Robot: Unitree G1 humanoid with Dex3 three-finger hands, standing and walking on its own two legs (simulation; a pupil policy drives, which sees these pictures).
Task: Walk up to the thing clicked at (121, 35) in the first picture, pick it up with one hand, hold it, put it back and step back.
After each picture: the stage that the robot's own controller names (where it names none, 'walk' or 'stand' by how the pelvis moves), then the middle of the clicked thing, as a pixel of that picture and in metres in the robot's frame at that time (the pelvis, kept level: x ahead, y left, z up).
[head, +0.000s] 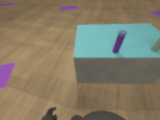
stand; (118, 42) +0.80 -0.21 -0.02
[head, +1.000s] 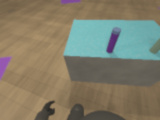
sink last; (112, 41) +0.73 -0.12 +0.00
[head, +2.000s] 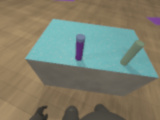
sink last; (79, 49) +0.57 +0.16 +0.01
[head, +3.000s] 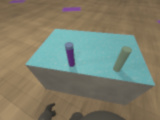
stand; (70, 55) +0.55 +0.25 -0.01
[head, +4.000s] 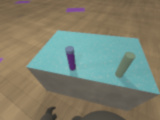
stand; (71, 59) +0.51 +0.23 -0.02
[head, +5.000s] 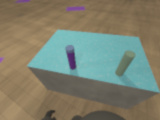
stand; (71, 58) +0.52 +0.24 -0.03
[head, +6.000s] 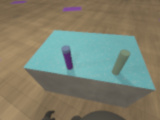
stand; (68, 58) +0.52 +0.26 -0.02
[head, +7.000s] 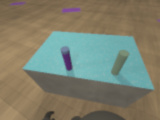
stand; (67, 59) +0.51 +0.27 -0.03
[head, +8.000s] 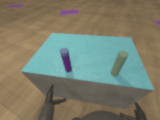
rise first; (66, 61) +0.49 +0.28 -0.02
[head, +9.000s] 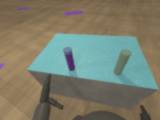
go down; (69, 60) +0.51 +0.28 -0.02
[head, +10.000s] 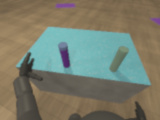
go down; (65, 56) +0.52 +0.26 -0.01
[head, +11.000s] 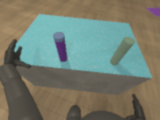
go down; (61, 49) +0.52 +0.25 +0.03
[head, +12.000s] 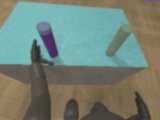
close in; (49, 43) +0.51 +0.28 +0.06
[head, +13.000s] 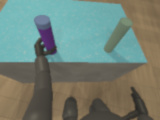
close; (48, 38) +0.52 +0.26 +0.08
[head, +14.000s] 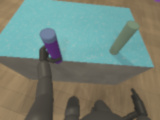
lift; (53, 49) +0.45 +0.25 +0.08
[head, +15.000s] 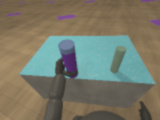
lift; (70, 62) +0.32 +0.15 +0.20
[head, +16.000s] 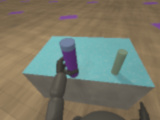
hold; (71, 61) +0.32 +0.16 +0.20
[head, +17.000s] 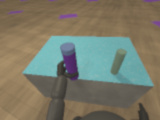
hold; (71, 64) +0.32 +0.16 +0.17
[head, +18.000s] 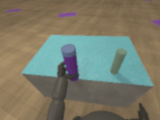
hold; (71, 65) +0.32 +0.16 +0.16
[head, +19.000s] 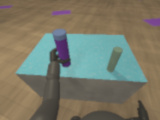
crouch; (63, 51) +0.41 +0.21 +0.19
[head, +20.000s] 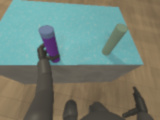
lower; (51, 47) +0.48 +0.24 +0.06
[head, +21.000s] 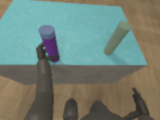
lower; (51, 47) +0.47 +0.24 +0.07
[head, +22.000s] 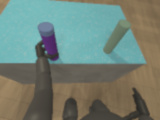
lower; (50, 45) +0.48 +0.24 +0.08
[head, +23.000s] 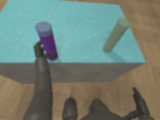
lower; (49, 45) +0.48 +0.24 +0.08
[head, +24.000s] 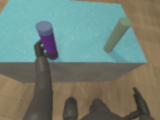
rest; (49, 44) +0.49 +0.24 +0.08
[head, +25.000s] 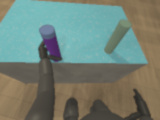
withdraw; (53, 46) +0.48 +0.23 +0.08
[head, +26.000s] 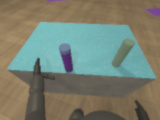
sink last; (67, 60) +0.44 +0.21 +0.04
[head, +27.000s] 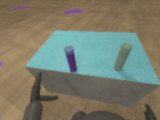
stand; (71, 60) +0.47 +0.24 +0.02
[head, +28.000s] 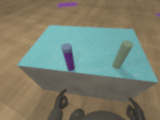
stand; (69, 58) +0.46 +0.23 +0.03
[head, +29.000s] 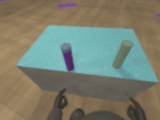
stand; (68, 58) +0.46 +0.23 +0.04
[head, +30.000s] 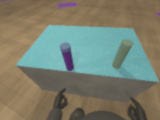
stand; (68, 58) +0.46 +0.24 +0.04
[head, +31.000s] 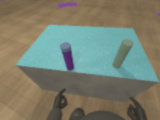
stand; (68, 58) +0.46 +0.23 +0.04
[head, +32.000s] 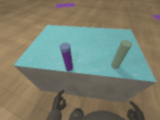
stand; (67, 58) +0.46 +0.23 +0.04
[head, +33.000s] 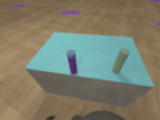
stand; (72, 63) +0.48 +0.22 -0.02
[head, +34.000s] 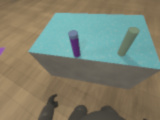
walk; (75, 45) +0.57 +0.20 +0.01
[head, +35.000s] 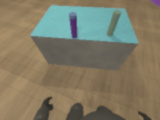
walk; (73, 26) +0.84 +0.26 +0.00
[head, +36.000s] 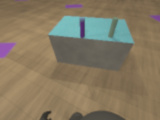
stand; (82, 28) +1.08 +0.24 -0.01
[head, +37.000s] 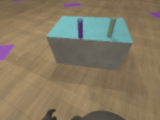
stand; (80, 29) +1.06 +0.24 -0.02
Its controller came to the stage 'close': yes
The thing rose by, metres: 0.22
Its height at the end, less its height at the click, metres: +0.00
